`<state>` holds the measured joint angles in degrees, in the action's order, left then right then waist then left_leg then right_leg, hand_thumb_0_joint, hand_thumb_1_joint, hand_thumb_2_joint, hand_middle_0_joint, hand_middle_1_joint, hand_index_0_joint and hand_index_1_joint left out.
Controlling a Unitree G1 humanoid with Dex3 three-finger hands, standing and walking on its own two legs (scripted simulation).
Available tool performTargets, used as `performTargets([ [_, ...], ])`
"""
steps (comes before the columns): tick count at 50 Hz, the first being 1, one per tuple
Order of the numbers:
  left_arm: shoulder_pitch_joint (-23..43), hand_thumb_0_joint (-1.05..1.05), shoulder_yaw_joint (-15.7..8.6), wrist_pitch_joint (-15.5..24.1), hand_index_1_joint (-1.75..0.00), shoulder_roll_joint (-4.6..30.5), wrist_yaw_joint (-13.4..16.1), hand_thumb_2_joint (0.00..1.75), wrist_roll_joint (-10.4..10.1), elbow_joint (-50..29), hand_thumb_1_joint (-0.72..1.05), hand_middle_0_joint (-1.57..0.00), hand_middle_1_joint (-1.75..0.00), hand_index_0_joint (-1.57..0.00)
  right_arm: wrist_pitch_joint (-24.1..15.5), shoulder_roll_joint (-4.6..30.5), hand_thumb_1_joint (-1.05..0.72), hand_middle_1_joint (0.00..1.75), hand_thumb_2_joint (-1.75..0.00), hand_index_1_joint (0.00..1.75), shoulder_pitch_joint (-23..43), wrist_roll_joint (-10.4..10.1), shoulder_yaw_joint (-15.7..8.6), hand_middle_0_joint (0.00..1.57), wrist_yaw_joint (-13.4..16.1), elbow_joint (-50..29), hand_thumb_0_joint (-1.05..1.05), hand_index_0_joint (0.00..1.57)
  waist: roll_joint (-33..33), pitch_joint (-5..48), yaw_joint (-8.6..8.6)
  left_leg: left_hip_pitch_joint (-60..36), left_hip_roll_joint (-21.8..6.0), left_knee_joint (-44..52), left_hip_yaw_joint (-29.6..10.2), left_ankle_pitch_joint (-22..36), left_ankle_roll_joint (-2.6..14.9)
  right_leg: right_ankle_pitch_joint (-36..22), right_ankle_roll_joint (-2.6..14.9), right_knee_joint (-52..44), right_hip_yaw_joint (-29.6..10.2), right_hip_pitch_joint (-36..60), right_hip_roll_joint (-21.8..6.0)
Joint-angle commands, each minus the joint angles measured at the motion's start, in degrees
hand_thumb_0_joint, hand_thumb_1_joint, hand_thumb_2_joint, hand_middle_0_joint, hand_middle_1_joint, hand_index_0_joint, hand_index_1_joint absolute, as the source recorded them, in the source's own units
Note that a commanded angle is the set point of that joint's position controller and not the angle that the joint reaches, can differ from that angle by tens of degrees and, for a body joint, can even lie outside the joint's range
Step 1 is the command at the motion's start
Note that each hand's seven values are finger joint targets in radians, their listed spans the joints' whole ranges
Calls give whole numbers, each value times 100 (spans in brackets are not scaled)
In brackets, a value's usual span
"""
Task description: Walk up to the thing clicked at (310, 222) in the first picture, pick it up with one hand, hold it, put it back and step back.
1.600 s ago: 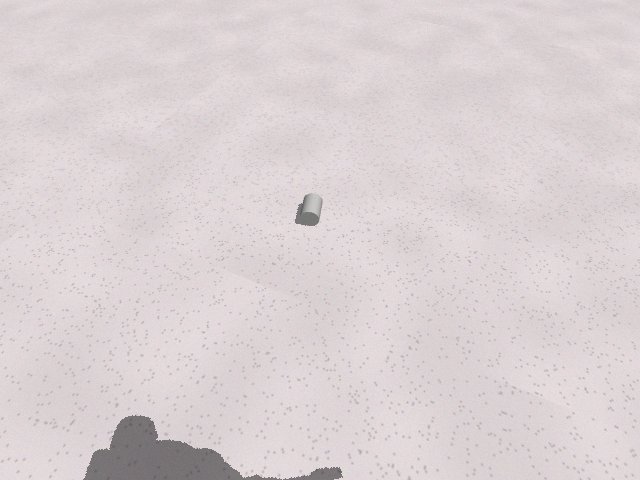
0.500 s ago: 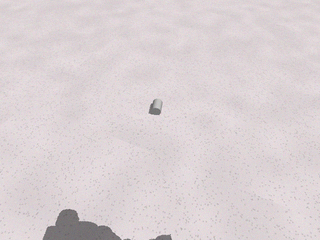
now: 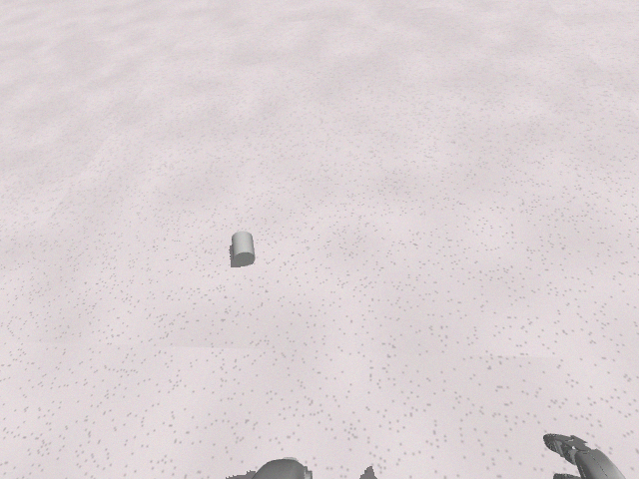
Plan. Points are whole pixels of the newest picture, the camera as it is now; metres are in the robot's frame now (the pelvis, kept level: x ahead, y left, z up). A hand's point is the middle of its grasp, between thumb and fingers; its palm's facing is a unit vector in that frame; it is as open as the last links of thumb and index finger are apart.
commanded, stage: walk up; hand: left
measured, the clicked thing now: (243, 248) +1.09 +0.43 -0.72
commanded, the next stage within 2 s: none
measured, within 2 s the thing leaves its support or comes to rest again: neither
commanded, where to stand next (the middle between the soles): +0.82 +0.79 m, yaw -78 degrees
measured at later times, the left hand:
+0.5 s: hand (122, 294) +0.48 +0.42 -0.12, palm faces -0.40 -0.72 -0.57, open 7.4 cm
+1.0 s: hand (89, 220) +0.72 +0.60 -0.14, palm faces -0.50 -0.54 -0.68, open 7.4 cm
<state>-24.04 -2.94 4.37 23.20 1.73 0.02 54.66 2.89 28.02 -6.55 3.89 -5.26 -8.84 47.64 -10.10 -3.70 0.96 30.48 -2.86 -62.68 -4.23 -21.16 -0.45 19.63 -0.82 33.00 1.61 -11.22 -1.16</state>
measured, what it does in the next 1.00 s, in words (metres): walks ahead, turning right: left foot, then right foot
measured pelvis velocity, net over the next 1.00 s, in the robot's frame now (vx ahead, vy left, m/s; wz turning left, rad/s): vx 0.48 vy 0.35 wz -0.61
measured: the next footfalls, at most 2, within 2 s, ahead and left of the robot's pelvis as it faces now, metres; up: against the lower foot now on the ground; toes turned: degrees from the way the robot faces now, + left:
left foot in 0.24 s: +0.32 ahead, +0.23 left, +0.00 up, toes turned -10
right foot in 0.58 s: +0.37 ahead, +0.05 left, +0.00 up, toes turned -31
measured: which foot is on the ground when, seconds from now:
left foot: up 0.00-0.22, down 0.24-0.58, up 0.60-0.96, down 0.98-1.00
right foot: down 0.00-0.24, up 0.26-0.56, down 0.58-0.98, up 1.00-1.00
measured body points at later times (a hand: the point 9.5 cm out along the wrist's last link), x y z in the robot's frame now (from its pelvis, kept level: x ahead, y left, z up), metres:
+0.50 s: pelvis +0.25 +0.16 +0.00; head +0.29 +0.13 +0.44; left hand +0.50 +0.45 -0.08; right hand +0.18 -0.17 -0.12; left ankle +0.28 +0.24 -0.73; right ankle +0.29 +0.07 -0.69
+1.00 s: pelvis +0.48 +0.35 -0.06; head +0.50 +0.29 +0.38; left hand +0.74 +0.63 -0.10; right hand +0.44 -0.04 -0.14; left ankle +0.62 +0.43 -0.73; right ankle +0.35 +0.09 -0.72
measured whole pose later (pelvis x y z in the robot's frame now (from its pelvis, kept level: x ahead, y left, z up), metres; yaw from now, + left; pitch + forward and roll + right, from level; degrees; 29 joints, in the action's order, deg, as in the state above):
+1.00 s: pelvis +0.48 +0.35 -0.06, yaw -35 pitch +0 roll +0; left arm -22.5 -3.0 3.9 31.2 6.0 2.9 41.9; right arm 3.6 30.1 -7.4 4.3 -7.7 -6.5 32.9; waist -5.4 -5.5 0.6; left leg 35.3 -2.4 -60.0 -2.2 -26.1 -0.8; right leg 27.9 1.3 57.4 -15.0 -31.6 -10.5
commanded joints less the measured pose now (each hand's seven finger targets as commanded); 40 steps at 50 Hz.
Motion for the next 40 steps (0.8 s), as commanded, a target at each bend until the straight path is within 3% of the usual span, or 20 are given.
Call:
performTargets([
  [1,356,0,-524,325,-30,2053,210,90,-57,-664,90,-20,-30,-20,-124,1081,-90,30,-90,30,418,-12,-344,20,-76,-914,0,20,1520,-339,-277,598,-292,489,-132,1022,-107,600,935,-2132,-1818,-501,-992],
  [7,273,0,-584,325,-30,2235,316,90,67,-797,90,-20,-30,-20,-118,922,-90,30,-90,30,752,-60,-370,20,-136,-1254,0,20,1738,-68,-314,-357,-360,1713,115,1095,-57,-1578,876,-1353,-1222,-610,-928],
  [9,591,0,-555,244,-30,2244,353,90,100,-897,90,-20,-30,-20,-107,916,-90,30,-90,30,85,-87,-472,20,-93,-1131,0,20,1864,308,-677,-1476,-212,1951,385,788,47,-2376,795,-674,-1148,-785,-1018],
  [11,864,0,-404,179,-30,1833,408,90,132,-1120,90,-20,-30,-20,-106,1320,-90,30,-90,30,-1672,-26,-738,20,47,-675,0,20,685,941,-1640,-3639,49,2476,280,373,262,-2240,542,2072,-789,-1901,-623],
  [12,490,0,-170,171,-30,1069,439,90,126,-1178,90,-20,-30,-20,-149,1685,-90,30,-90,30,-2213,26,-837,20,187,-632,0,20,-1162,1133,-1727,-4182,-1006,3401,-1372,-598,327,1149,412,3680,-543,-2943,84],
  [13,-10,0,-151,147,-30,1058,498,90,4,-1116,90,-20,-30,-20,-227,2044,-90,30,-90,30,-1249,-188,-833,20,312,-861,0,20,-1734,962,-977,-3513,-1888,5083,-3646,-1269,459,1715,571,4613,-425,-3600,531],
  [14,-95,0,-187,131,-30,1370,491,90,18,-864,90,-20,-30,-20,-232,2008,-90,30,-90,30,-473,-317,-873,20,358,-1049,0,20,-1023,764,-594,-2710,-2029,5309,-3811,-2042,758,996,693,4819,-757,-3247,-50],
  [17,-70,0,-418,34,-30,1939,351,90,-124,-389,90,-20,-30,-20,-220,1123,-90,30,-90,30,-93,-124,-588,20,362,-1232,0,20,-407,569,-444,-2036,-1267,4406,-1467,-1066,1008,133,379,3637,-200,-2614,-634],
  [21,254,0,-368,-7,-30,1718,304,90,-82,-484,90,-20,-30,-20,-240,811,-90,30,-90,30,-390,48,-418,20,360,-1276,0,20,-133,449,-604,-1969,-1265,4011,-462,1106,1466,377,208,2447,190,-2221,-586],
  [24,237,0,-428,-10,-30,1730,329,90,-65,-624,90,-20,-30,-20,-215,866,-90,30,-90,30,-241,52,-392,20,368,-1472,0,20,-17,335,-519,-1589,-1454,3890,-230,1494,1343,11,299,1738,195,-1703,-606],
  [26,-104,0,-500,-15,-30,1753,357,90,-27,-591,90,-20,-30,-20,-156,785,-90,30,-90,30,22,63,-356,20,361,-1664,0,20,346,372,-295,-911,-1132,3328,328,1555,985,-424,411,1121,413,-704,-430],
  [27,-818,0,-577,-12,-30,1769,397,90,-10,-478,90,-20,-30,-20,-144,815,-90,30,-90,30,295,42,-353,20,363,-1786,0,20,625,609,185,-399,-826,2330,813,2144,696,-827,489,572,495,366,-260],
  [28,-1611,0,-735,2,-30,2017,482,90,51,-370,90,-20,-30,-20,-161,652,-90,30,-90,30,353,18,-306,20,380,-1903,0,20,1164,931,653,479,-489,791,1078,2763,410,-800,617,162,104,1584,-352],
  [29,-1745,0,-845,-5,-30,2303,590,90,112,-491,90,-20,-30,-20,-145,421,-90,30,-90,30,-93,52,-207,20,414,-1918,0,20,1973,877,681,1915,127,-254,854,-403,88,-576,1055,-309,-1480,2463,-1181],
  [30,-1085,0,-851,-11,-30,2542,648,90,116,-956,90,-20,-30,-20,-83,558,-90,30,-90,30,-553,74,-228,20,452,-1906,0,20,1766,1062,211,2221,-25,-1068,65,-1346,-127,158,1509,-767,-3548,2134,-2439],
  [31,-480,0,-801,5,-30,2671,713,90,-9,-1340,90,-20,-30,-20,37,1056,-90,30,-90,30,-483,14,-421,20,452,-1946,0,20,1341,1180,101,2212,22,-2131,-729,-1363,-172,685,2280,-1298,-4943,1443,-3159],
  [32,-109,0,-736,60,-30,2571,762,90,-72,-1508,90,-20,-30,-20,85,1231,-90,30,-90,30,-233,28,-462,20,467,-1926,0,20,761,779,-24,2289,-321,-2319,-949,-1054,-168,702,2327,-1348,-4655,937,-3081],
  [35,364,0,-668,107,-30,2399,704,90,62,-1667,90,-20,-30,-20,79,1182,-90,30,-90,30,-348,47,-441,20,400,-1713,0,20,824,264,-363,1587,-394,-1176,-624,-385,-21,-299,1430,-670,-2448,-443,-1775],
  [36,411,0,-656,120,-30,2410,661,90,106,-1696,90,-20,-30,-20,94,1094,-90,30,-90,30,-595,51,-437,20,343,-1629,0,20,1104,328,-427,1328,-289,-968,-464,-292,-9,-798,1351,-386,-2021,-654,-1491],
  [40,270,0,-704,180,-30,2696,584,90,237,-1755,90,-20,-30,-20,156,1012,-90,30,-90,30,-372,25,-474,20,219,-1828,0,20,1789,424,-304,927,-247,-605,-44,87,53,-660,1432,-147,-1799,-1375,-1288],
])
